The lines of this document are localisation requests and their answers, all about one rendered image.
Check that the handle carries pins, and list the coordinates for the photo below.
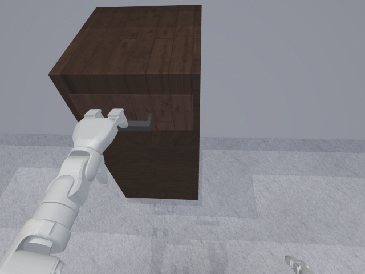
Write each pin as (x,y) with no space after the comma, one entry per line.
(138,125)

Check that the cabinet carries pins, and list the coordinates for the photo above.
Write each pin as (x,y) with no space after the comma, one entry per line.
(141,50)

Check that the robot left hand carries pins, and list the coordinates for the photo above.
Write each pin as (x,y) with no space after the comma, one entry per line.
(96,132)

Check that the drawer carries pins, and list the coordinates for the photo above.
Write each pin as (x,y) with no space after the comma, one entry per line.
(169,112)

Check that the robot right hand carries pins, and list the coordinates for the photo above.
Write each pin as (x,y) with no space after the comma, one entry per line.
(299,266)

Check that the left robot upper arm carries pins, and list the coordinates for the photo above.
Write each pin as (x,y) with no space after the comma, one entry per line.
(29,262)

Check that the robot left forearm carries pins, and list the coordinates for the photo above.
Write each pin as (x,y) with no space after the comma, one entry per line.
(48,231)

